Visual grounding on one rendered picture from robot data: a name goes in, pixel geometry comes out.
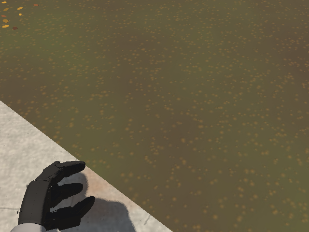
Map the left robot forearm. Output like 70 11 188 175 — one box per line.
11 222 46 232

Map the robot left hand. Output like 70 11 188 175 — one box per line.
17 160 96 231

